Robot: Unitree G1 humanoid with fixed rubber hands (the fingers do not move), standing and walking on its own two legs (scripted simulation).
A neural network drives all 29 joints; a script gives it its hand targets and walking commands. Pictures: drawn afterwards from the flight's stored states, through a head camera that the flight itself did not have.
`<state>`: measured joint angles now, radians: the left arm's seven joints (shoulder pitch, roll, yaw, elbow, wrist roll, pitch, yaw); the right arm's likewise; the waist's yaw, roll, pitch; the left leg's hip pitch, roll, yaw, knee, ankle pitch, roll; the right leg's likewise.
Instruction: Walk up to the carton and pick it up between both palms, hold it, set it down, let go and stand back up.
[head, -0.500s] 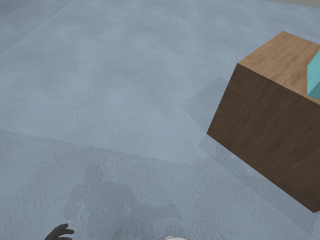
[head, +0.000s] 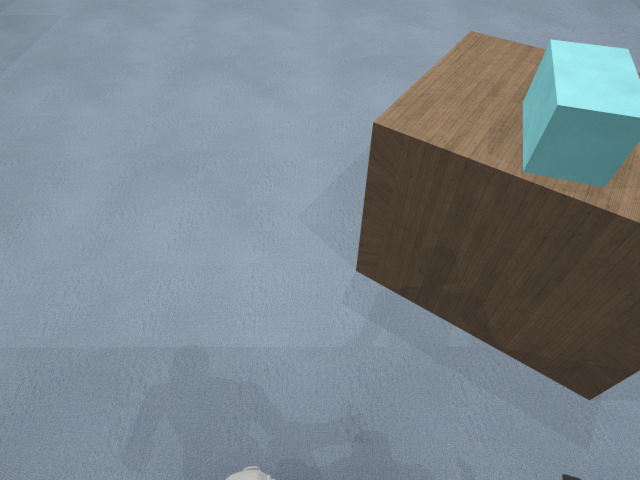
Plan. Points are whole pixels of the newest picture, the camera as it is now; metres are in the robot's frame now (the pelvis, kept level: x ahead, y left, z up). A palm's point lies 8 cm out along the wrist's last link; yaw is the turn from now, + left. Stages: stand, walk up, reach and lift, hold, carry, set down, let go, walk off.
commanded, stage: walk up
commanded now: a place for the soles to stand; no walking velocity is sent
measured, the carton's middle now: (576, 109) +0.86 -0.58 -0.02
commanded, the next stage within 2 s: none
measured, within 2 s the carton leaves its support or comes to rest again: neither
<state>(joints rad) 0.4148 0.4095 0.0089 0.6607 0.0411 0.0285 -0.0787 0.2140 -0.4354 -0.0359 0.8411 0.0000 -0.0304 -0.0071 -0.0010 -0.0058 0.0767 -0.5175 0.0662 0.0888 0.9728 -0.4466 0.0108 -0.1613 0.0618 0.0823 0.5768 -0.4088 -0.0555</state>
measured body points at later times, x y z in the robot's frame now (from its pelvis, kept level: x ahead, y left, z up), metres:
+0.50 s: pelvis +0.13 -0.04 -0.02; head +0.14 -0.04 +0.43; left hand +0.32 +0.22 -0.11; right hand +0.13 -0.39 -0.11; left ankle +0.10 +0.09 -0.73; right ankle +0.20 -0.21 -0.70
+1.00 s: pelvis +0.21 -0.15 +0.00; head +0.22 -0.16 +0.45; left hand +0.38 +0.12 -0.09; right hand +0.17 -0.48 -0.11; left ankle +0.26 -0.01 -0.66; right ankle +0.20 -0.20 -0.73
